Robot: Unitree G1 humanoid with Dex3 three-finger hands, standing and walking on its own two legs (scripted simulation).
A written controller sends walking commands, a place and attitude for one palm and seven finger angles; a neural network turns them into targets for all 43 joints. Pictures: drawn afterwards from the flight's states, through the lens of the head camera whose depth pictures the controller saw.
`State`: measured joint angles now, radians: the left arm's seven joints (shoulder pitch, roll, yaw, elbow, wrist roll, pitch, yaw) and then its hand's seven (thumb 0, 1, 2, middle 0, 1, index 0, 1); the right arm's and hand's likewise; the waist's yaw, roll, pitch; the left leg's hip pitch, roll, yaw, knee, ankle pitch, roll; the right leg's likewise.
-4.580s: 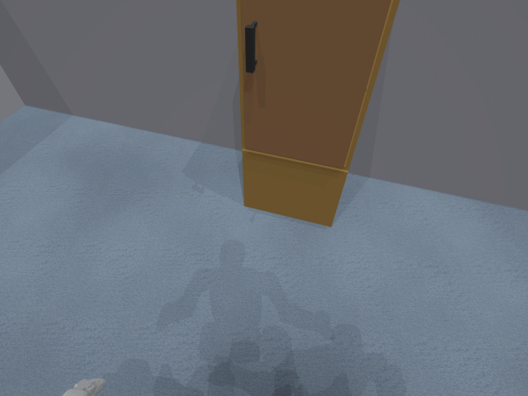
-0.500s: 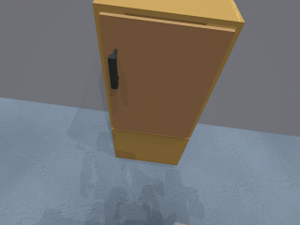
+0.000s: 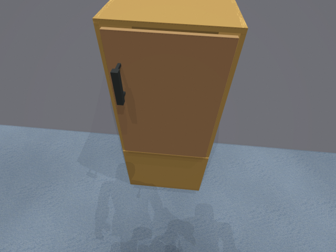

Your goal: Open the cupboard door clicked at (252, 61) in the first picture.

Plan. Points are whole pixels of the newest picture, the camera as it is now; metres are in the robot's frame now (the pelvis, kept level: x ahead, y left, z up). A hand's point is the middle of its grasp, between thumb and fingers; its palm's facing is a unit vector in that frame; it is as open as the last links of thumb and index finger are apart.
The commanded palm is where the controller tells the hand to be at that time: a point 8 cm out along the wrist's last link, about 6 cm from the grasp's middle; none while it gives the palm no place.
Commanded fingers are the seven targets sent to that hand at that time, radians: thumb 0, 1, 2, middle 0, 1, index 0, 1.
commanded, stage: come to a stop and stand still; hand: left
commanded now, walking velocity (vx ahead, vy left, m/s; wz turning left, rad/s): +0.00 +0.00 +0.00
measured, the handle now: (119, 84) +0.61 +0.20 +0.07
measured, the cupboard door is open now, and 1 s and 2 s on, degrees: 0 0 0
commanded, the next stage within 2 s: look again from close up in 0.14 s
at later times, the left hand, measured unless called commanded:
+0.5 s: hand out of the picture +0.00 +0.22 -0.17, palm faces +0.02 -0.97 -0.23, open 7.3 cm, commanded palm none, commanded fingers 0.00 0.90 0.90 -0.20 -0.30 -0.20 -0.30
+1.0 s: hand out of the picture -0.06 +0.22 -0.17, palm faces +0.03 -0.98 -0.20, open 7.3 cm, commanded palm none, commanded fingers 0.00 0.90 0.90 -0.20 -0.30 -0.20 -0.30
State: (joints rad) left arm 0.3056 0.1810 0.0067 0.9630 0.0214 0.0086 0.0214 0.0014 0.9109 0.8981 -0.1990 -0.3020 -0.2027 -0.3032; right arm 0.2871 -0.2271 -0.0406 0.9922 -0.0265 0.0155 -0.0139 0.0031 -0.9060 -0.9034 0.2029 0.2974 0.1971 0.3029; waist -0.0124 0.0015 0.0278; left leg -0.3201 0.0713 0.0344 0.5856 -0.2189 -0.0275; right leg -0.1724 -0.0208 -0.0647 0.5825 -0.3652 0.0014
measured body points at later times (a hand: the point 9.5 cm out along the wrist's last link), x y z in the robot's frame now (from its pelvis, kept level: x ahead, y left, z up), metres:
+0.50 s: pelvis -0.02 +0.02 +0.01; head -0.03 +0.04 +0.46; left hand +0.00 +0.27 -0.15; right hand +0.01 -0.22 -0.14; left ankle +0.06 +0.14 -0.73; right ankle -0.03 -0.12 -0.73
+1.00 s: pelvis -0.03 +0.04 +0.01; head -0.04 +0.05 +0.46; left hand -0.07 +0.28 -0.15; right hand +0.00 -0.20 -0.14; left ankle +0.06 +0.14 -0.73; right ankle -0.03 -0.12 -0.73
